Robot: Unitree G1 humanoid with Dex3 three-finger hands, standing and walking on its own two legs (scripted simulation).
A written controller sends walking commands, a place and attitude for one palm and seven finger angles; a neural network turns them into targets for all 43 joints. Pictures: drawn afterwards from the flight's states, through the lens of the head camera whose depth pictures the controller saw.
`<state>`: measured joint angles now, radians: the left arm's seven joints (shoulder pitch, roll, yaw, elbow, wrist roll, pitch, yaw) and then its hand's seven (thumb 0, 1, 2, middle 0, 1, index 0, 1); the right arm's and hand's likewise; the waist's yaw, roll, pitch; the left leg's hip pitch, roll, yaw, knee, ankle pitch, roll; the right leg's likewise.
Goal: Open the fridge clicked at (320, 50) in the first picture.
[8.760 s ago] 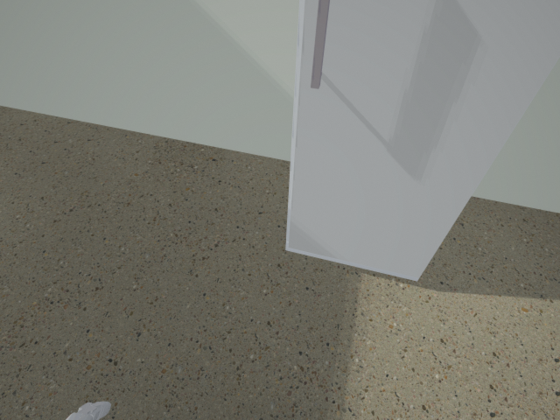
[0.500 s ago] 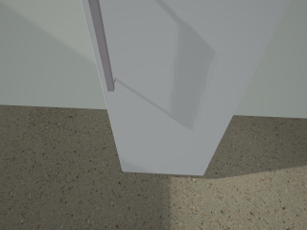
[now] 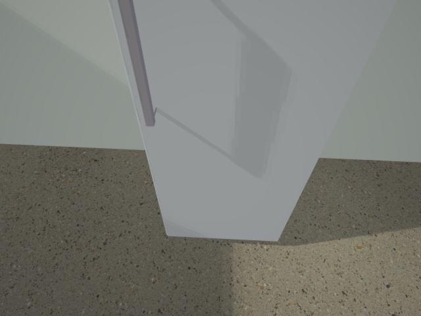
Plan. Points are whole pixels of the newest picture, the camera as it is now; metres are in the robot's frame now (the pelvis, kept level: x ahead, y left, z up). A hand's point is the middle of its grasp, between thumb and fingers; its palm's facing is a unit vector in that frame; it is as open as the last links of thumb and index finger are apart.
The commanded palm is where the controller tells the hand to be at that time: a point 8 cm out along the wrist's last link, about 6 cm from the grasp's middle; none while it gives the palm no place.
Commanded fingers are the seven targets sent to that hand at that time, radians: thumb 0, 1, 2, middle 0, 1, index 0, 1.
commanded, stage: shuffle to correct the standing spot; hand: left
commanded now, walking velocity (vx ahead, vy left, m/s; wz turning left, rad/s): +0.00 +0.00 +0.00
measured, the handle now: (136, 39) +0.55 +0.19 +0.26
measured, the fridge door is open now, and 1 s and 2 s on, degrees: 0 0 0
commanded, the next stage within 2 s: come to a stop and stand still in 0.38 s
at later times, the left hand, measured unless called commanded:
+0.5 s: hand out of the picture +0.01 +0.19 -0.20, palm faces +0.00 -0.99 -0.13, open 7.4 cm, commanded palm none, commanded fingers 0.00 0.90 0.90 -0.20 -0.30 -0.20 -0.30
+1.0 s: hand (125, 312) +0.17 +0.21 -0.20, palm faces +0.08 -0.98 -0.16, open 7.3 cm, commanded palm none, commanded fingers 0.00 0.90 0.90 -0.20 -0.30 -0.20 -0.30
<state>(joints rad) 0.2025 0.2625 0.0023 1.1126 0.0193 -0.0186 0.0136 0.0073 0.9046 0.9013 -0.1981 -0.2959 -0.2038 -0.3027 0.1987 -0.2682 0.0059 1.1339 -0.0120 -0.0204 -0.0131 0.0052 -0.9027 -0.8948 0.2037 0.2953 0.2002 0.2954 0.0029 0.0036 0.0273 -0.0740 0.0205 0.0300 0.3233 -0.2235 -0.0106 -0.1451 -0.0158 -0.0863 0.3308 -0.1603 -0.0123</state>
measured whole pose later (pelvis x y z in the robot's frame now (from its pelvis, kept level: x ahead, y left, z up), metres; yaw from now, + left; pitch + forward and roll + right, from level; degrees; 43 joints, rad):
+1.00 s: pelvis +0.09 +0.03 -0.02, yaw +3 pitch -1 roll +0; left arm 0.15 0.17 0.05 1.01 0.03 0.05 0.03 0.00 0.92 0.90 -0.20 -0.30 -0.20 -0.30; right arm 0.27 -0.14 -0.04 1.04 -0.03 -0.02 -0.04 0.00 -0.91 -0.90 0.20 0.29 0.19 0.29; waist -0.02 -0.05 0.04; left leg -0.21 0.01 0.10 0.59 -0.37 0.04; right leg -0.43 -0.04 -0.01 0.80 -0.36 0.01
